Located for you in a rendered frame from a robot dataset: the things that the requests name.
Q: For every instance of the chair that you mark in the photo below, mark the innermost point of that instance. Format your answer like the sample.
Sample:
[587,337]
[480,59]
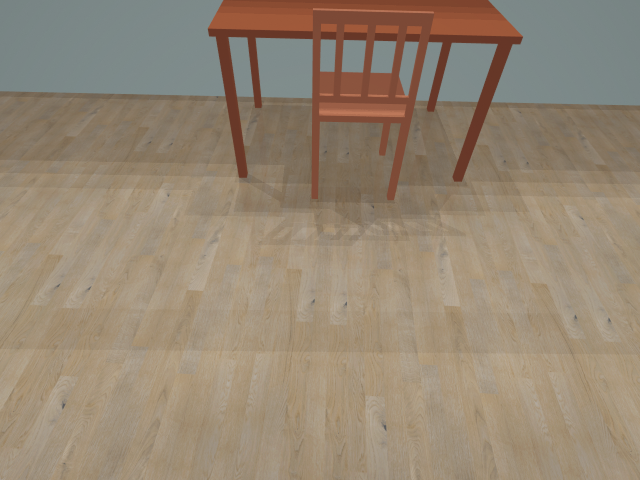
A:
[366,97]

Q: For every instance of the table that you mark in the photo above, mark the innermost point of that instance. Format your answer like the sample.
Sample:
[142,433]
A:
[455,21]

